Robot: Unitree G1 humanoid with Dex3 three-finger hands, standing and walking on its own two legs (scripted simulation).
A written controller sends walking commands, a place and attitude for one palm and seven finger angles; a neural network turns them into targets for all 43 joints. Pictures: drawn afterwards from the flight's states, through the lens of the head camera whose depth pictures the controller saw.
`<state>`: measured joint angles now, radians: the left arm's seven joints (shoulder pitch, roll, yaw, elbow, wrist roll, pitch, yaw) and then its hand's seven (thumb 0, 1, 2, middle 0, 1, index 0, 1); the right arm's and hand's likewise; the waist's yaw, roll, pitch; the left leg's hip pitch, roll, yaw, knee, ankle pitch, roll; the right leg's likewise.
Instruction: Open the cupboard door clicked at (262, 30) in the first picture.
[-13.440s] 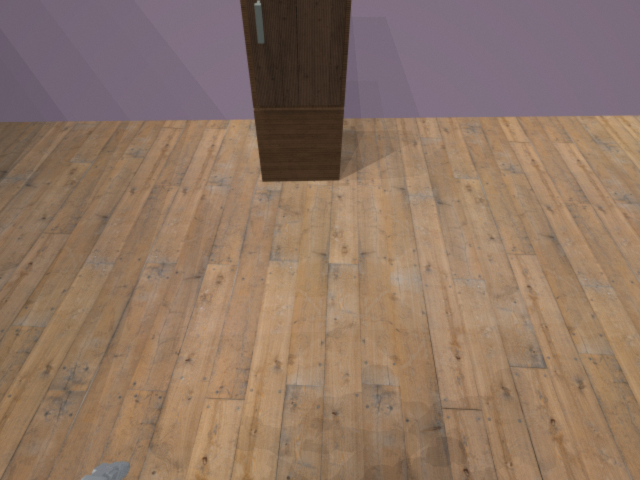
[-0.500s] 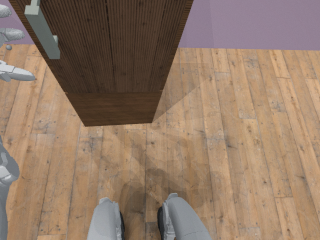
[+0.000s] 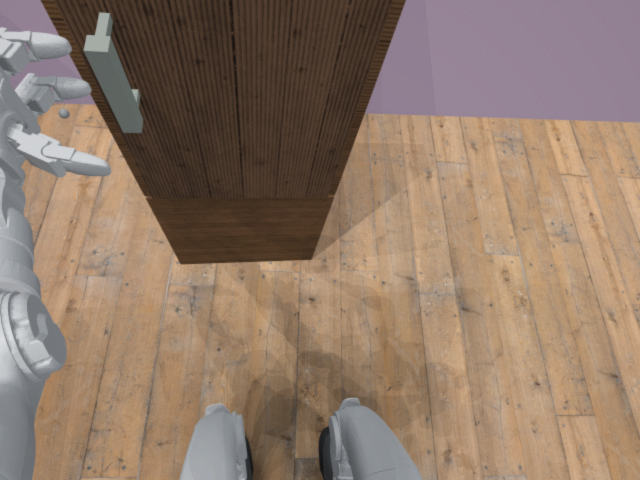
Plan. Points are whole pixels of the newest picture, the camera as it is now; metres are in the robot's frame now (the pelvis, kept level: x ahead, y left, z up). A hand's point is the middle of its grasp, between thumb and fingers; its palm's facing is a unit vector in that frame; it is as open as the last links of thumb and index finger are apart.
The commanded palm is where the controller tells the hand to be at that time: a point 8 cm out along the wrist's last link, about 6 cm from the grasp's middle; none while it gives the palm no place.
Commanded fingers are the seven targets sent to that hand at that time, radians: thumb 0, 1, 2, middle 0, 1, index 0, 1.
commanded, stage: slide the fingers in behind the handle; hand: left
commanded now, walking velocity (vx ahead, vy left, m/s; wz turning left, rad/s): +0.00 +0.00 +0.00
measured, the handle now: (119, 76) +0.57 +0.19 +0.07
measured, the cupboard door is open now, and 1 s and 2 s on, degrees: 0 0 0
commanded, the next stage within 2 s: close the thumb around the handle in 1.70 s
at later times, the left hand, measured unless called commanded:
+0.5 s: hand (89, 112) +0.52 +0.22 +0.07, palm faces +0.00 -1.00 -0.01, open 14.0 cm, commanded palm +0.51 +0.25 +0.07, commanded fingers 0.00 -0.50 0.30 -0.30 -1.20 -0.30 -1.20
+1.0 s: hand (111, 114) +0.52 +0.20 +0.07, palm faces -0.01 -1.00 +0.01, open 14.0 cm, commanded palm +0.51 +0.22 +0.07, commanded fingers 0.00 -0.50 0.30 -0.30 -1.20 -0.30 -1.20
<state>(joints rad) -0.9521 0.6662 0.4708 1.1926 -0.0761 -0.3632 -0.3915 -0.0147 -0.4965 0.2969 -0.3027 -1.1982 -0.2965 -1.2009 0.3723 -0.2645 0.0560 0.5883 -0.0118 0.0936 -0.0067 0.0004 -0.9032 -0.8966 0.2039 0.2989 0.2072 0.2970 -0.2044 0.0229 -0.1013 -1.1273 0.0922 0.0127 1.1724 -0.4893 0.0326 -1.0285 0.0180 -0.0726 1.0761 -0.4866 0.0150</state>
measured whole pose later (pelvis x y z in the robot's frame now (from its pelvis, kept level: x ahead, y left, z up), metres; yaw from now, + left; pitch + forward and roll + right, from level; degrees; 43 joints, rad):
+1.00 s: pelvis +0.00 -0.01 +0.00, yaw +1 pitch +25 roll -5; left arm -0.98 0.56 0.39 1.19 -0.09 -0.38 -0.30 -0.01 -0.50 0.30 -0.30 -1.20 -0.30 -1.22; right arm 0.39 -0.26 0.04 0.63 -0.02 0.06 0.01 0.00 -0.90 -0.90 0.20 0.30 0.21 0.30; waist -0.20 0.03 -0.11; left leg -1.15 0.09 -0.01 1.18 -0.49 0.02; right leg -1.05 0.02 -0.09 1.10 -0.50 0.00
